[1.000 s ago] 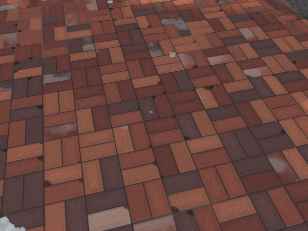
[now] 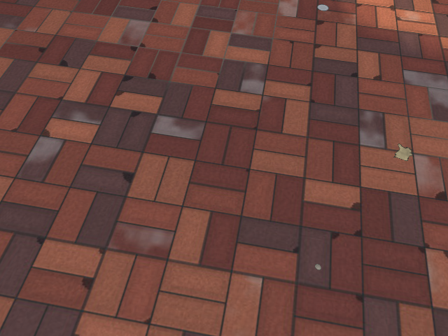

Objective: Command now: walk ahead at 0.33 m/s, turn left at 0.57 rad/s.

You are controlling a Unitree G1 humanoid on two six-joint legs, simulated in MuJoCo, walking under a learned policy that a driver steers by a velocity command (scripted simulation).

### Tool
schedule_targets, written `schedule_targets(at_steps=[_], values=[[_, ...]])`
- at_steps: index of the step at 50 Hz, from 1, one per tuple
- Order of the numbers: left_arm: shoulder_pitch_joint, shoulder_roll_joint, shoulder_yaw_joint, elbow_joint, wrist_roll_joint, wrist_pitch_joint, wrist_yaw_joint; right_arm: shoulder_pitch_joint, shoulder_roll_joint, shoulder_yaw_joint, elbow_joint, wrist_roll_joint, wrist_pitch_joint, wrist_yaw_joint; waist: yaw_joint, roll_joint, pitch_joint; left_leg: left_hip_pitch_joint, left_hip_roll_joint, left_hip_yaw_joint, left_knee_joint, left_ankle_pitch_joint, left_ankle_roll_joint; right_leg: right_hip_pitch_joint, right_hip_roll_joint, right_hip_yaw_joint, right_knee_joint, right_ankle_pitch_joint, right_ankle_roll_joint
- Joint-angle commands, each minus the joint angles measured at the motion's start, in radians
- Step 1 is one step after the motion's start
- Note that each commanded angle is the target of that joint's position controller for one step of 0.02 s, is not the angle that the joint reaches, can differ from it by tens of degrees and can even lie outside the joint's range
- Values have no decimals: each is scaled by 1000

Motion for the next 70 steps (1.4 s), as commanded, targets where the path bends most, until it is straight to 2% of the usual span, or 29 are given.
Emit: schedule_targets(at_steps=[1,4,8,14,18,19,20,21,22,23,24,27,36,39,41,42,43,44,45,47,48,51,55,59,62,64,65,67,70], values=[[-32,126,32,-89,21,-18,16,69,-141,-44,-49,4,-10,-13,-18,12,-152,412,262,-357,-281,539,197,-359,-57,67,-15,77,-4],[-12,86,33,-108,31,33,26,49,-160,-50,-58,-9,-15,-19,29,25,-158,224,203,-261,-302,721,187,-209,-20,45,-122,153,18],[-138,49,19,-165,31,43,30,104,-164,-55,-36,17,9,-53,-3,64,-170,241,158,-236,-273,665,137,-221,33,58,-378,334,38],[-275,70,15,-216,19,48,3,145,-157,-57,-26,10,45,-79,-50,110,-148,293,165,-366,-207,469,89,-188,84,103,-591,394,35],[-205,105,28,-210,20,28,0,86,-143,-52,-58,18,47,-82,4,141,-144,329,132,-473,-107,365,68,-52,88,116,-786,366,-8],[-154,125,34,-201,27,21,4,75,-122,-44,-73,15,46,-79,26,110,-174,272,81,-448,-24,290,32,101,27,135,-853,535,-42],[-100,183,45,-201,43,27,15,105,-66,-27,-91,-3,42,-76,14,-56,-260,128,-24,-327,209,-28,-24,329,-169,296,-822,874,-124],[-68,197,50,-185,65,45,13,243,-75,-29,-100,14,46,-75,-55,-321,-339,-92,-140,-246,391,-541,-79,502,-370,600,-841,984,-329],[-103,125,36,-210,35,52,11,294,-183,-52,-56,6,50,-70,-60,-218,-318,-132,-47,-245,553,-504,-116,453,-395,608,-843,846,-348],[-138,75,21,-230,31,58,14,224,-221,-67,-49,13,64,-70,-35,-138,-239,-147,-21,-209,623,-423,-140,372,-318,463,-840,771,-307],[-167,65,16,-238,32,69,15,193,-205,-67,-46,13,81,-74,-41,-79,-199,-147,0,-182,645,-360,-155,303,-256,368,-854,671,-269],[-194,86,19,-233,40,89,24,161,-133,-52,-76,19,98,-68,-44,-113,-121,-100,28,-107,592,-247,-163,156,-167,209,-925,524,-244],[-162,158,45,-219,27,105,32,77,-110,-30,-135,14,83,-46,-5,-164,-159,42,102,-18,223,-166,-142,202,-231,65,-957,487,-263],[-150,174,50,-210,9,109,25,90,-119,-35,-135,12,87,-28,-17,-167,-150,117,92,12,73,-135,-103,211,-250,43,-917,458,-234],[-145,164,49,-199,-9,114,25,159,-122,-44,-104,8,88,-20,-54,-141,-154,254,55,45,-117,-18,-52,163,-225,-7,-823,407,-166],[-90,127,41,-174,-8,117,19,192,-153,-56,-93,3,86,-25,-53,-49,-139,369,77,-32,-222,85,-9,54,-175,-63,-703,299,-92],[-79,54,17,-200,39,115,5,212,-264,-78,-109,-3,84,-44,-17,275,-138,517,344,-386,-262,413,97,-215,-38,-172,-380,-78,16],[-166,92,28,-242,40,108,14,188,-293,-76,-139,-36,68,-39,-67,300,-148,404,459,-509,-298,451,260,-326,42,-44,-187,-222,33],[-203,130,40,-242,20,110,21,166,-249,-64,-135,-48,49,-35,-76,197,-138,368,403,-433,-315,363,243,-322,17,17,-102,-157,21],[-144,127,48,-195,14,120,33,67,-177,-40,-128,-19,33,-40,-22,142,-124,356,298,-305,-302,271,134,-310,-4,39,-99,-6,15],[-120,128,49,-182,22,125,36,41,-152,-28,-126,-9,32,-44,-8,154,-123,338,279,-268,-300,325,122,-282,1,32,-81,49,25],[-96,109,44,-172,11,127,32,43,-111,-6,-111,-19,25,-52,3,138,-144,341,251,-220,-299,388,127,-211,11,33,-95,131,41],[-133,75,24,-179,13,130,25,44,-116,-3,-83,-21,27,-55,-23,140,-115,361,249,-233,-301,287,127,-133,-7,40,-355,132,48],[-130,88,20,-175,8,126,20,47,-129,-2,-49,-21,33,-43,-44,137,-82,313,261,-280,-291,236,152,-17,6,16,-520,59,37],[-67,65,10,-144,16,112,13,23,-99,12,-20,-5,34,-40,8,99,-81,283,223,-272,-245,253,107,135,19,3,-808,274,8],[-31,144,18,-135,38,103,13,78,-73,21,-2,-26,18,-35,-25,-18,-133,222,134,-209,-186,142,18,299,-86,106,-815,622,-35],[-61,170,28,-117,22,103,8,109,-74,14,4,-26,12,-30,-72,-135,-132,243,66,-135,-208,60,-17,236,-85,95,-772,523,-80],[-97,90,10,-124,23,94,-2,13,-99,9,11,-23,18,-32,-22,-95,-104,303,57,-116,-178,59,-39,145,-55,85,-809,355,-73],[-91,87,3,-106,27,78,3,14,-79,8,28,-19,38,-41,-21,-66,-84,312,69,-128,-180,116,-23,131,-35,66,-808,341,-48]])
